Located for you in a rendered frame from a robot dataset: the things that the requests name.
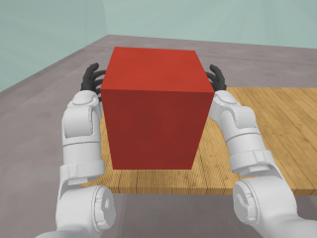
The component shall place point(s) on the robot left upper arm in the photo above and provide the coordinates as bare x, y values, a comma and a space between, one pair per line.
84, 212

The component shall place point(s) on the carton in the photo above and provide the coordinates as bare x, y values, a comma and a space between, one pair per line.
155, 103

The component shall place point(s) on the left robot forearm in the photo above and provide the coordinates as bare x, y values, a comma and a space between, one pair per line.
81, 138

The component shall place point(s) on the right robot forearm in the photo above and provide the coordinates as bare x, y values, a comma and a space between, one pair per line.
248, 155

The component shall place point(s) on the table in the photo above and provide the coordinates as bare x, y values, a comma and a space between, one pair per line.
287, 120

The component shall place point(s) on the robot right hand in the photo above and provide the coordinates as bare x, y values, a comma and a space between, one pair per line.
218, 80

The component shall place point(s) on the robot right upper arm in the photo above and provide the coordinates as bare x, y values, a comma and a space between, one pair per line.
267, 204

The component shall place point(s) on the robot left hand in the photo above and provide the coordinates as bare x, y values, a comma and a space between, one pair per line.
89, 82

